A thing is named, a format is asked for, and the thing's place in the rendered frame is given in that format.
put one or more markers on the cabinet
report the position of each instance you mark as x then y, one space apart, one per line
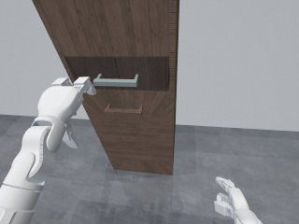
123 28

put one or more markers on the right robot forearm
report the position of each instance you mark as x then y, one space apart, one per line
245 216

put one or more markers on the right robot hand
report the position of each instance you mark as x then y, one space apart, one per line
226 205

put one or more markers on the left robot hand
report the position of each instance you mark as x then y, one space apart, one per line
62 100

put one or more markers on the left robot forearm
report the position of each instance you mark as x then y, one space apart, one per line
30 170

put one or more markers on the drawer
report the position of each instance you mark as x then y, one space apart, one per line
153 71

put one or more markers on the handle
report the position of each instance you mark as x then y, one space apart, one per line
115 82
123 112

